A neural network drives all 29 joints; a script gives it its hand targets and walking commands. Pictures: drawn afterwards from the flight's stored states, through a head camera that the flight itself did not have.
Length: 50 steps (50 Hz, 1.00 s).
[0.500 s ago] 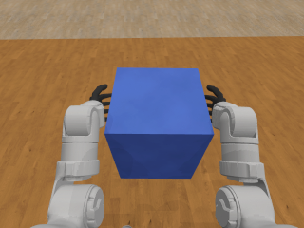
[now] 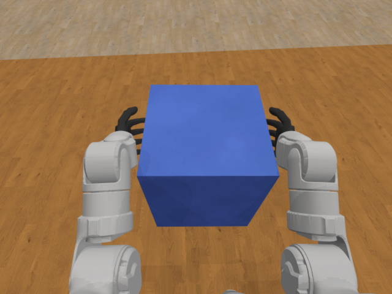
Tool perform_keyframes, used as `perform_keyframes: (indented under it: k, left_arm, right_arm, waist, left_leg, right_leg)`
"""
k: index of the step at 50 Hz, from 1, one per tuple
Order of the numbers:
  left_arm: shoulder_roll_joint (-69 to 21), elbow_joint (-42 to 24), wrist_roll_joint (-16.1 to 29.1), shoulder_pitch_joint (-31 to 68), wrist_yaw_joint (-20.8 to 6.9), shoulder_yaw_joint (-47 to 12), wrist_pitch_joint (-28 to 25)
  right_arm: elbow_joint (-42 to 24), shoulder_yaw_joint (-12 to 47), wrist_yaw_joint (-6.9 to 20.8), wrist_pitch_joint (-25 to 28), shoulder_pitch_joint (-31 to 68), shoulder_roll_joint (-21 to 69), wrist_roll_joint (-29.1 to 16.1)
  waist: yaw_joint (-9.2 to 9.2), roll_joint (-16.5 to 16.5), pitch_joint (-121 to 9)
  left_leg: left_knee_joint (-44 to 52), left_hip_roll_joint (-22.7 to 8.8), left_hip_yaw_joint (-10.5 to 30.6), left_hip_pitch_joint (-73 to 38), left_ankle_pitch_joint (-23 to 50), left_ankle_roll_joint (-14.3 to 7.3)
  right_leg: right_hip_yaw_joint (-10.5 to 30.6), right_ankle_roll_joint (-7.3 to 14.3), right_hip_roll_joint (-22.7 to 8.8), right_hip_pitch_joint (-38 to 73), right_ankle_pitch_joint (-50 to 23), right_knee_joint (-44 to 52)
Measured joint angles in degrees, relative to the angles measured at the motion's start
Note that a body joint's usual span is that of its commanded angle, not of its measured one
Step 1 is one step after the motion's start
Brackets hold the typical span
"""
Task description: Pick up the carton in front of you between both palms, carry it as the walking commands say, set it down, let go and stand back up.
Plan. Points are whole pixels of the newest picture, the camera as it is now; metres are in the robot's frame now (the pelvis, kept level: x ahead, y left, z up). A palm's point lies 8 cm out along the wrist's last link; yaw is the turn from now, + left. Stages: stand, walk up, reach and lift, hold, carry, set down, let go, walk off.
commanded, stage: carry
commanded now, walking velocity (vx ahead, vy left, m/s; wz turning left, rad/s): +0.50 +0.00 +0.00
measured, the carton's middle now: (203, 161) +0.38 +0.00 +0.05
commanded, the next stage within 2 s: none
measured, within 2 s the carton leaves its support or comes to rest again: neither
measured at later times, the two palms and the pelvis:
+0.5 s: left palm (145, 63) +0.70 +0.17 +0.07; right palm (250, 66) +0.68 -0.13 +0.07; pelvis +0.33 +0.03 -0.03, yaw -2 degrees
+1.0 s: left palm (161, 20) +0.99 +0.15 +0.06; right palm (242, 20) +1.00 -0.15 +0.05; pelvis +0.63 +0.00 -0.07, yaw +0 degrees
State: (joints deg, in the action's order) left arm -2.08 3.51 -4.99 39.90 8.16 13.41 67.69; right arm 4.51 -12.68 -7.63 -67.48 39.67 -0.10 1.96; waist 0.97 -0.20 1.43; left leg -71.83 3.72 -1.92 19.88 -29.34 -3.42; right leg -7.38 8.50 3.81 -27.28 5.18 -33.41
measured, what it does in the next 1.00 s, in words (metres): goes down: left foot 0.03 m lower, then right foot 0.03 m lower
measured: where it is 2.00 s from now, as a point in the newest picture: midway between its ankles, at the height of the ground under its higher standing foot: (197, 138)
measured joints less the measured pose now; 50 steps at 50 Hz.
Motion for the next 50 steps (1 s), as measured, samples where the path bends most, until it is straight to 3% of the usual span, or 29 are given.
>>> perform_keyframes:
  k: [2,10,17,20,22,24,26,34,38,42,45,47,50]
  left_arm:
    - [0.55,1.53,0.81,-0.87,-0.03,-0.02,0.64]
    - [1.02,-0.40,2.77,-1.70,0.02,-0.01,-0.66]
    - [0.77,0.13,2.85,-0.59,-0.08,-0.46,-1.37]
    - [1.95,2.99,2.99,-0.59,-0.47,-0.73,-1.20]
    - [3.29,6.14,3.32,0.32,-0.92,-0.96,-1.77]
    - [3.51,8.28,3.28,-0.31,-1.04,-1.14,-1.90]
    - [2.83,8.59,2.52,-1.38,-1.01,-1.72,-1.27]
    - [0.87,1.20,0.95,-3.65,-0.55,-1.19,-0.85]
    - [0.43,-2.87,0.89,-4.26,-0.37,-0.69,-0.85]
    - [0.76,-4.34,1.11,-3.68,-0.33,-0.22,-0.19]
    - [0.71,-1.38,0.69,-1.94,-0.34,-0.45,0.21]
    - [0.49,1.61,0.03,-0.48,-0.36,-0.49,-0.27]
    - [1.00,5.56,0.37,-0.53,-0.41,-0.79,0.06]
  right_arm:
    - [1.08,0.32,-0.02,-1.06,-0.57,0.63,0.97]
    - [-3.09,-0.33,-0.13,-1.17,-1.60,2.55,2.93]
    - [-5.44,-0.91,-0.18,-1.20,-2.61,2.48,2.92]
    - [-1.81,-0.53,-0.14,-1.17,-1.81,2.56,3.41]
    - [1.24,-0.21,-0.10,-0.18,-1.11,2.75,4.03]
    - [4.19,0.32,-0.06,0.02,-1.10,2.39,3.95]
    - [4.82,0.71,-0.06,-0.39,-2.42,1.77,2.99]
    - [1.01,1.09,-0.70,1.08,-3.57,1.15,-0.09]
    - [-1.44,1.00,-0.74,1.48,-3.03,1.47,-0.39]
    - [-1.93,1.07,-0.72,1.17,-1.76,1.56,-0.28]
    - [-0.20,0.85,-0.55,0.38,-1.06,0.42,-0.55]
    - [2.59,0.78,-0.16,0.39,0.37,-0.97,-0.93]
    - [5.61,0.77,-0.07,-0.32,-0.05,-0.84,-0.43]
  waist:
    - [1.07,0.78,-0.07]
    - [2.66,1.39,1.20]
    - [3.09,-0.17,-1.81]
    - [2.64,-1.17,-3.93]
    - [0.90,1.10,-4.09]
    - [-0.86,0.59,-3.66]
    - [-2.16,-0.22,-2.94]
    - [-4.48,-0.59,0.50]
    - [-4.60,-0.18,0.23]
    - [-4.67,0.57,-1.70]
    - [-3.97,1.54,-3.76]
    - [-2.24,-0.15,-4.19]
    - [0.36,0.12,-3.60]
  left_leg:
    - [-0.73,-1.13,1.04,5.31,2.82,0.26]
    - [16.78,-5.41,1.59,19.00,14.33,1.51]
    - [40.37,-2.85,-2.60,15.41,32.97,0.26]
    - [48.06,-1.88,-5.31,7.71,38.21,-1.63]
    - [41.39,-0.30,-5.98,8.31,28.71,-3.88]
    - [37.55,-0.11,-5.75,8.14,23.84,-4.22]
    - [37.55,-0.06,-5.32,6.38,22.33,-3.85]
    - [41.00,-0.13,-4.22,-1.70,16.53,-4.06]
    - [42.40,0.15,-3.23,-6.57,12.84,-3.27]
    - [40.87,0.81,-2.66,-11.52,6.95,-2.45]
    - [29.17,1.23,-4.19,-12.06,2.15,-1.32]
    - [14.41,0.45,-2.50,-6.93,-0.97,0.18]
    - [-0.71,0.21,0.45,2.99,-1.00,0.43]
  right_leg:
    - [0.40,0.14,0.07,2.14,1.73,0.79]
    - [1.82,-0.31,-0.38,11.24,7.50,5.26]
    - [3.25,-1.80,0.48,19.99,17.16,3.85]
    - [1.83,-2.83,0.87,21.09,22.88,-7.47]
    - [3.60,-4.53,-0.39,15.96,24.93,-22.74]
    - [5.76,-4.91,0.05,8.92,25.72,-35.97]
    - [6.39,-5.13,-1.07,2.75,23.01,-39.57]
    - [7.21,-6.45,-6.23,-13.10,12.00,-25.35]
    - [5.97,-6.21,-5.87,-14.05,2.27,-14.77]
    - [2.88,-5.06,-3.39,-8.75,-8.30,1.07]
    - [0.65,-3.13,-2.26,-0.54,-14.78,9.03]
    - [1.32,-1.79,-0.71,-0.24,-1.84,3.59]
    - [1.40,-0.24,-0.05,0.00,1.57,-1.01]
